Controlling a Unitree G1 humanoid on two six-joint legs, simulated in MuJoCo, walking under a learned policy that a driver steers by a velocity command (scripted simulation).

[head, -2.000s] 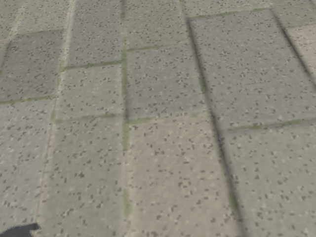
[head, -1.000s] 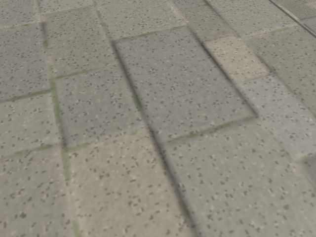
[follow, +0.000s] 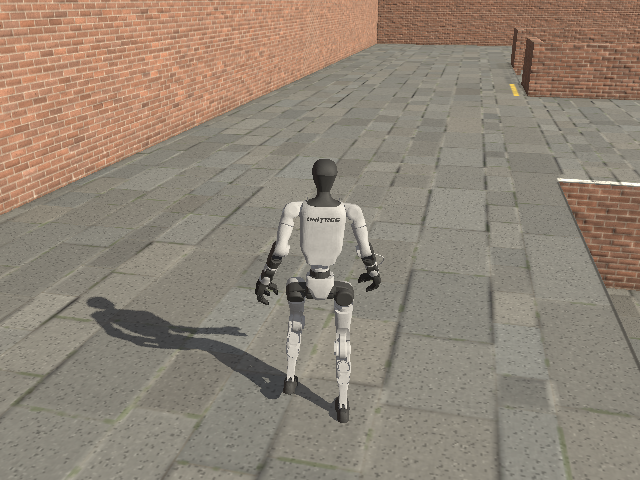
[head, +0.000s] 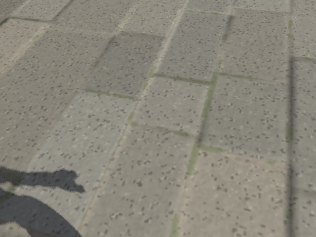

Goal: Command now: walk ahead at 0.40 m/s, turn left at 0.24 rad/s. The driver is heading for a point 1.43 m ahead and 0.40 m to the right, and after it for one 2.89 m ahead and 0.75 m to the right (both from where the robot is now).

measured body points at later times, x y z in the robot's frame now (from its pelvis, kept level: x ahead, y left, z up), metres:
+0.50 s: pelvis +0.24 +0.07 +0.00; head +0.26 +0.07 +0.45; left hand +0.41 +0.33 -0.11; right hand +0.27 -0.22 -0.11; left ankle +0.20 +0.16 -0.75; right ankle +0.33 -0.11 -0.67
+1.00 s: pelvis +0.52 -0.03 +0.00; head +0.55 -0.05 +0.45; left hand +0.71 +0.21 -0.10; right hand +0.60 -0.34 -0.09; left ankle +0.69 +0.12 -0.68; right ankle +0.50 -0.09 -0.75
